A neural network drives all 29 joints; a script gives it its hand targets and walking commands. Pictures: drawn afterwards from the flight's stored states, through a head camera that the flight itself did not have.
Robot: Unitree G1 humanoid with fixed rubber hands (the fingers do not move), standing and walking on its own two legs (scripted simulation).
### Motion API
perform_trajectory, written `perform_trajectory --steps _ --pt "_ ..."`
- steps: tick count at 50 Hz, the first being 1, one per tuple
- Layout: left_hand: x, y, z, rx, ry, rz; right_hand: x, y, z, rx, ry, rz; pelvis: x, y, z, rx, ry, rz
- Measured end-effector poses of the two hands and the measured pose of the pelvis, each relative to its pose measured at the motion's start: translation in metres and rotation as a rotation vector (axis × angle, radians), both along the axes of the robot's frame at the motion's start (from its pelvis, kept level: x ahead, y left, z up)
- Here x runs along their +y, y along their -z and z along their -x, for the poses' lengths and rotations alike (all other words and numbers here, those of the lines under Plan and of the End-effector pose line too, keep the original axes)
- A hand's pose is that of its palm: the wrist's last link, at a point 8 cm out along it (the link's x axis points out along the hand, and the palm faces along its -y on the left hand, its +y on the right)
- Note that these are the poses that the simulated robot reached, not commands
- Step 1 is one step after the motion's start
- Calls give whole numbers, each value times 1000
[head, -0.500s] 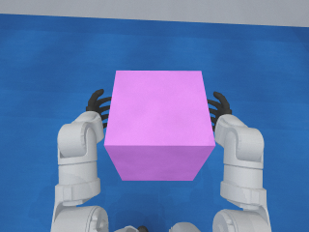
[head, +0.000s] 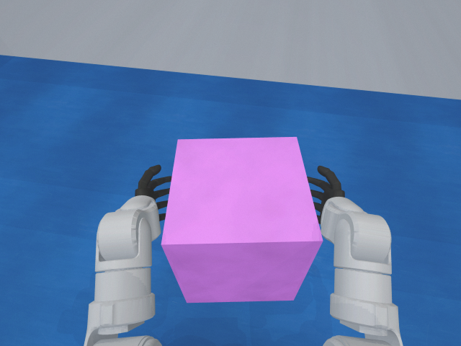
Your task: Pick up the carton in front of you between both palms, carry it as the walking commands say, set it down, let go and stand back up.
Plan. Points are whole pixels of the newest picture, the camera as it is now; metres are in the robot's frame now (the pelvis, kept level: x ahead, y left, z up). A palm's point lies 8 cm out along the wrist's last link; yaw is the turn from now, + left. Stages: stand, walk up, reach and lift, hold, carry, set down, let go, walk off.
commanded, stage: carry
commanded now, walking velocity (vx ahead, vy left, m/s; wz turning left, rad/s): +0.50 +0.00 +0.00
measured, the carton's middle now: (238, 224) +0.33 +0.00 +0.01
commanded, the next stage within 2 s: none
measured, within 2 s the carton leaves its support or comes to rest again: neither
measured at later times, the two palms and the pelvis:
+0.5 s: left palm (158, 114) +0.57 +0.18 +0.07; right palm (292, 120) +0.55 -0.12 +0.08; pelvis +0.32 +0.05 +0.00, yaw -4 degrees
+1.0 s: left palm (190, 51) +0.85 +0.14 +0.08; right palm (293, 56) +0.85 -0.16 +0.07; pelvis +0.60 -0.01 +0.00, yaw +0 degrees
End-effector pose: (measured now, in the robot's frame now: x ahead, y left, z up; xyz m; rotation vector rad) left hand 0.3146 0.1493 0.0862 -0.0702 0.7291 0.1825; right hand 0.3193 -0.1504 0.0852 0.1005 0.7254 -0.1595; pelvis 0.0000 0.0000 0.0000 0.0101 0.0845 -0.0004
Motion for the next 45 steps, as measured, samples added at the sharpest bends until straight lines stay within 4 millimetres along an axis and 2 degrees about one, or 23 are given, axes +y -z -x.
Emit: perform_trajectory --steps 5,11,14,18,23,29,33,38,42,45 --pt "4 -7 -34 -31 -55 25 5 -2 -40 -30 7 -41 -3 -10 -56 7 3 -19" --pt "10 -21 -99 -96 -5 -5 10 -14 -95 -97 -5 2 8 -7 -138 0 5 -14" --pt "17 -16 -137 -105 20 -6 16 -12 -129 -106 4 23 18 2 -187 -10 10 -8" --pt "29 5 -192 -96 46 11 29 0 -178 -96 17 59 34 21 -251 -35 35 -16" --pt "33 15 -241 16 85 12 33 9 -216 18 48 66 46 7 -303 -36 61 4" --pt "31 4 -301 11 107 11 32 -4 -271 14 69 69 48 -9 -368 -30 56 24" --pt "29 -9 -346 -39 91 10 30 -15 -320 -37 55 67 42 -11 -418 -29 48 25" --pt "18 -18 -413 -99 65 5 18 -22 -395 -98 29 65 26 -3 -485 -39 45 16" --pt "0 -11 -474 -126 52 -12 0 -11 -460 -126 17 49 6 17 -543 -59 29 7" --pt "-10 -2 -511 -72 58 -41 -10 4 -497 -72 27 11 -1 18 -567 -45 18 28"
